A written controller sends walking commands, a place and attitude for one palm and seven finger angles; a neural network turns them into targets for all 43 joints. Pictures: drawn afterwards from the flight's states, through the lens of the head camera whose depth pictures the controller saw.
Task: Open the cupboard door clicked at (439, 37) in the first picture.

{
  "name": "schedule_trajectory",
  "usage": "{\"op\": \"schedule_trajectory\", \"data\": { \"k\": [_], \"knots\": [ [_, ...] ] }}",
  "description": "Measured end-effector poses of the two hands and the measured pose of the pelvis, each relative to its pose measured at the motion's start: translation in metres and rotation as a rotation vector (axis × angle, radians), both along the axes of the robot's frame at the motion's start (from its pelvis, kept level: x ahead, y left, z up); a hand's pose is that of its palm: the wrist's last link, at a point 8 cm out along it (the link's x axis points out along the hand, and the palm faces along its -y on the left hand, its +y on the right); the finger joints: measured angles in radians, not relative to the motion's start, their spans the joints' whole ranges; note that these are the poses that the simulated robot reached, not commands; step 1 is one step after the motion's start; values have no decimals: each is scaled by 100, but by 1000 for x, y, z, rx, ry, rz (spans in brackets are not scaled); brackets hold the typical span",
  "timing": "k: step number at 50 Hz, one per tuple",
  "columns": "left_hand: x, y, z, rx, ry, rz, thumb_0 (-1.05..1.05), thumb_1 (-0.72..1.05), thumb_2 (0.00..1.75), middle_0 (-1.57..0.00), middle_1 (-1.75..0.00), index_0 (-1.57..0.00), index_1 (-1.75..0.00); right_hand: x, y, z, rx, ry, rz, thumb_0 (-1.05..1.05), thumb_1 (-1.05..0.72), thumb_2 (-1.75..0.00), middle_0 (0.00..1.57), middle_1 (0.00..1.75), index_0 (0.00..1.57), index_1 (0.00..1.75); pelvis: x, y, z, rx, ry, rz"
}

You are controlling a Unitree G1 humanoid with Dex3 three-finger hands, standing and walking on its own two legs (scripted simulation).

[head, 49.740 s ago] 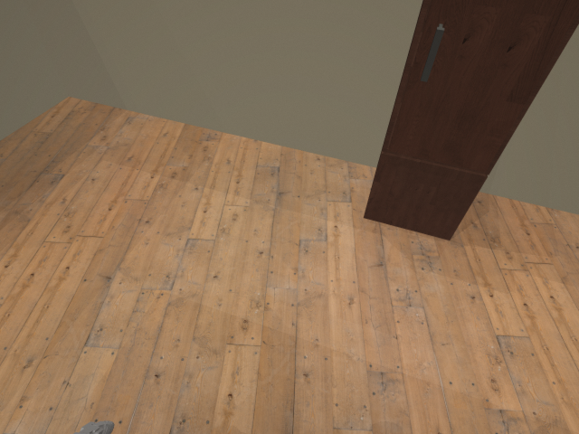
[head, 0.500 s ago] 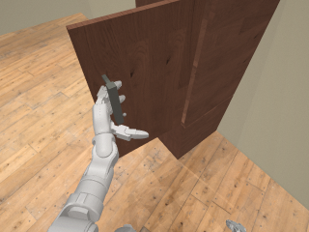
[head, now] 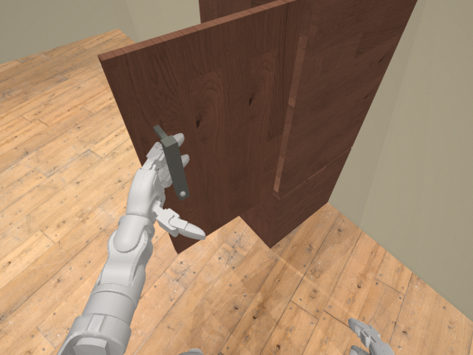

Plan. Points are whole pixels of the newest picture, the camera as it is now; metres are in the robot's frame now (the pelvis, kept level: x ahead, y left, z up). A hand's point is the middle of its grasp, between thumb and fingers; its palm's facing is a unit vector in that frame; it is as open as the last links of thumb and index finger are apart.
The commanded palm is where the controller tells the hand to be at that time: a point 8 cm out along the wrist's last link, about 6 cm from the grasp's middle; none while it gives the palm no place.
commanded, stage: slide the hand sideways off the handle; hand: left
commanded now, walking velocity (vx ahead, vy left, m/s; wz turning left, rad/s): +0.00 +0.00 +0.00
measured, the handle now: (171, 164) +0.42 +0.14 +0.08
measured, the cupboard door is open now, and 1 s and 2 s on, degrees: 87 87 87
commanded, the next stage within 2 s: draw the hand back to the body in 0.62 s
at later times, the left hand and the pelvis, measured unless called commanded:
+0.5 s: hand (145, 225) +0.30 +0.16 +0.07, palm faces -0.02 -1.00 -0.05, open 16.3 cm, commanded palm +0.28 +0.22 +0.07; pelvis +0.01 -0.02 +0.00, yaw +2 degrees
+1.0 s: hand (119, 232) +0.28 +0.19 +0.10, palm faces -0.03 -1.00 -0.04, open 16.3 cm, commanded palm +0.24 +0.24 +0.10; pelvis +0.00 -0.02 +0.00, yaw +1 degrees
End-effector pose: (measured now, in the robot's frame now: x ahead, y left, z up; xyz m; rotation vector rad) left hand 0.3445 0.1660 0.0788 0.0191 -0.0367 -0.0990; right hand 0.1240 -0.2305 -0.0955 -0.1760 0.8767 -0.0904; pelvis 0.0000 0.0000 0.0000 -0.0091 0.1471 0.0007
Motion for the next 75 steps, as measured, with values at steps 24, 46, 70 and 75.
{"op": "schedule_trajectory", "data": {
  "k": [24, 46, 70, 75],
  "knots": [
    [-60, 49, -5, 28, 22, 84, -1, -50, 30, -17, -32, -16, -31, 50, -27, 4, -37, -78, 36, 1, -91, -90, 20, 30, 20, 30, 15, -24, 0, 9, -10, 26],
    [-77, 67, 13, 18, 6, 46, -1, -50, 30, -15, -30, -15, -30, 33, -17, 13, -30, -161, 28, 1, -91, -90, 20, 30, 20, 30, 1, -18, 1, 3, -40, 18],
    [-138, 108, 65, 248, 18, 364, -1, -28, 39, -16, -30, -16, -30, 71, 13, 56, -69, -265, 87, 1, -90, -90, 20, 30, 20, 30, 12, -3, 29, -7, -150, 23],
    [-146, 116, 73, 309, 33, 444, -1, -12, 46, -16, -30, -17, -30, 76, 20, 58, -67, -226, 94, 1, -90, -90, 20, 30, 20, 30, 21, 1, 37, -2, -178, 14]
  ]
}}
